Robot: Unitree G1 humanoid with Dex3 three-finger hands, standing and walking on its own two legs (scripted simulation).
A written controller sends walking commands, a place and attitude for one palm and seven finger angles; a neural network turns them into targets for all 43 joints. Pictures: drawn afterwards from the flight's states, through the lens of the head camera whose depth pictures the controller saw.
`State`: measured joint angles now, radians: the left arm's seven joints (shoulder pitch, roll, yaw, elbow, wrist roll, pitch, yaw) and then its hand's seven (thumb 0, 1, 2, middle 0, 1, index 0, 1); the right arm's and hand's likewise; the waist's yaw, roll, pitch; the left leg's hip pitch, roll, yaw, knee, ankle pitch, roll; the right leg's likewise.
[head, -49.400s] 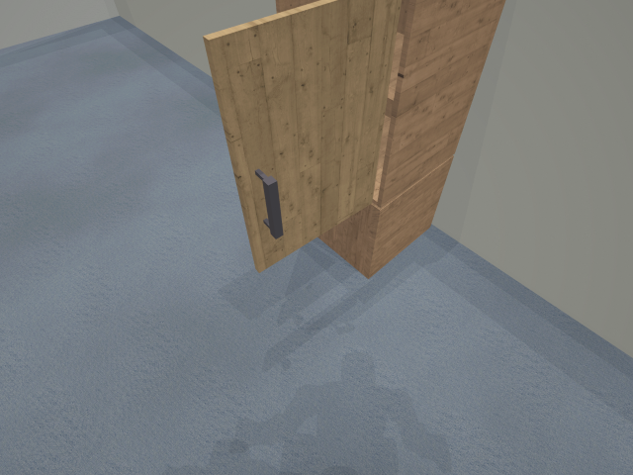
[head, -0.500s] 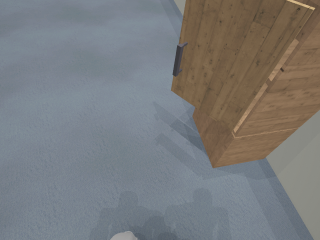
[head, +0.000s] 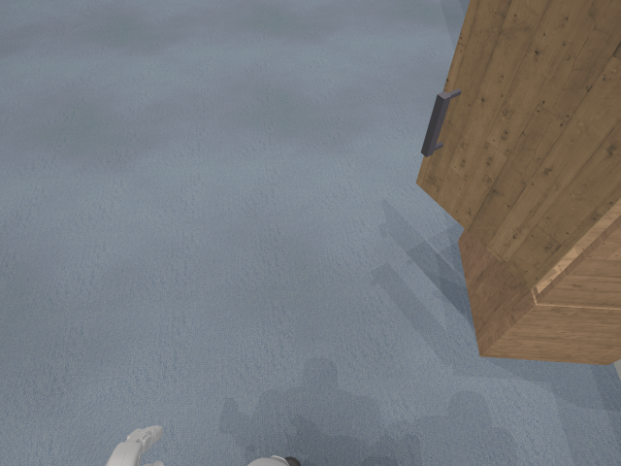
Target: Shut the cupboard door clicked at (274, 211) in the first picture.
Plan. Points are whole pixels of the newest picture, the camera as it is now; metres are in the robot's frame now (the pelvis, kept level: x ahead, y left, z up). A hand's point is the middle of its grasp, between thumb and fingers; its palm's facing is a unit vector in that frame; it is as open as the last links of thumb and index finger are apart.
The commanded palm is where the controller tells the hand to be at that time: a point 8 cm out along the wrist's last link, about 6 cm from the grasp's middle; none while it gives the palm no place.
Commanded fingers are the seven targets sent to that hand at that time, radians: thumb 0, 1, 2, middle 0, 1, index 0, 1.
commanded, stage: walk to a spot facing it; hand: left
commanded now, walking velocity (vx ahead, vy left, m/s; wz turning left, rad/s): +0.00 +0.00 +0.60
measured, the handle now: (441, 123) +0.82 -0.27 -0.09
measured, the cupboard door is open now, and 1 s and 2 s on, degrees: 35 35 35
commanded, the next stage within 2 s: turn to face it in 1.52 s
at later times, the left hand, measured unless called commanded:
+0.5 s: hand out of the picture -0.08 +0.19 -0.19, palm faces +0.42 -0.88 -0.23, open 7.4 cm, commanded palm none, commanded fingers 0.00 0.90 0.90 -0.20 -0.30 -0.20 -0.30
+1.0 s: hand out of the picture +0.12 +0.27 -0.13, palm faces +0.52 -0.82 -0.26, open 7.4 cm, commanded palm none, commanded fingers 0.00 0.90 0.90 -0.20 -0.30 -0.20 -0.30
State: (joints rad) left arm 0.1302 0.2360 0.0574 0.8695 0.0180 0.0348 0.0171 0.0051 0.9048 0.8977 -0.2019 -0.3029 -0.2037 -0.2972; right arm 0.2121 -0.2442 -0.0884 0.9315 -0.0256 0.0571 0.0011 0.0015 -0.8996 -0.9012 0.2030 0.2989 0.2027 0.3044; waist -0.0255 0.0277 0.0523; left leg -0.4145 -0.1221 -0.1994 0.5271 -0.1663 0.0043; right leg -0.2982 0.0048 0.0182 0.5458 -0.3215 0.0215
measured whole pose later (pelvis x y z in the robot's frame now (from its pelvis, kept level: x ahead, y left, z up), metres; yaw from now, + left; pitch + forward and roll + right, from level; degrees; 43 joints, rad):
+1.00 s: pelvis +0.10 +0.02 +0.00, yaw +36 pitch +1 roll +1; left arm 0.10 0.22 0.05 0.84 0.03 -0.03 -0.03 0.01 0.90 0.90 -0.20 -0.30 -0.20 -0.30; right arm 0.39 -0.23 -0.07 1.02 -0.02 0.01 0.00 0.00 -0.90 -0.90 0.20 0.30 0.20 0.30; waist -0.06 0.04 0.05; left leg -0.25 -0.06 -0.13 0.77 -0.49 0.03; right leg -0.37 -0.04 -0.08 0.60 -0.24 0.00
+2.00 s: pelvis +0.27 +0.30 +0.00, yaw +55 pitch +0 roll -1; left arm 0.21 0.17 0.05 0.98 0.01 0.07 0.01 0.00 0.91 0.90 -0.20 -0.30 -0.20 -0.30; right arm 0.31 -0.12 -0.01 1.03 -0.03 -0.02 -0.06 0.00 -0.91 -0.90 0.20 0.30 0.20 0.30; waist 0.00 -0.03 0.06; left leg -0.07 -0.11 0.13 0.41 -0.35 0.14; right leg -0.44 0.01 -0.05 0.90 -0.30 0.01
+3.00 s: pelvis +0.33 +0.39 -0.01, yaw +18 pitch +0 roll +0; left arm 0.12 0.25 0.06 0.84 0.02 0.04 -0.03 0.01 0.91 0.90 -0.20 -0.30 -0.20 -0.30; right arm 0.24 -0.29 -0.06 0.93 -0.02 0.05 -0.01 0.00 -0.90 -0.90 0.20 0.30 0.20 0.30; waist -0.02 0.05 0.10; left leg -0.32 0.18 0.17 0.85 -0.51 -0.08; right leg -0.34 -0.01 -0.07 0.66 -0.32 -0.02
